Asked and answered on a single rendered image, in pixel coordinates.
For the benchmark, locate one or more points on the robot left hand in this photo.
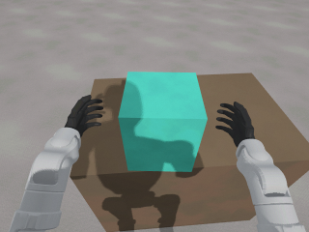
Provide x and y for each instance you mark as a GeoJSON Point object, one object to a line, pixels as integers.
{"type": "Point", "coordinates": [78, 117]}

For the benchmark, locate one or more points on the robot right hand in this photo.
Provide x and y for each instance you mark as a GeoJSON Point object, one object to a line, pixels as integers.
{"type": "Point", "coordinates": [241, 126]}

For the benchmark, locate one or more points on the carton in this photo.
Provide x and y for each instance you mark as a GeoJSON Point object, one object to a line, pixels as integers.
{"type": "Point", "coordinates": [162, 120]}

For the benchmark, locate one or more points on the robot right forearm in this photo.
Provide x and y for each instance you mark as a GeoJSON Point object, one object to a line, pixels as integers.
{"type": "Point", "coordinates": [268, 189]}

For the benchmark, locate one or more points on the robot left forearm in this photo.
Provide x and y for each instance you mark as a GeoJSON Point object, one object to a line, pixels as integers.
{"type": "Point", "coordinates": [39, 209]}

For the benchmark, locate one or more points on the pedestal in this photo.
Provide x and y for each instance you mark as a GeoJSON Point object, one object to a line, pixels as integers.
{"type": "Point", "coordinates": [214, 191]}

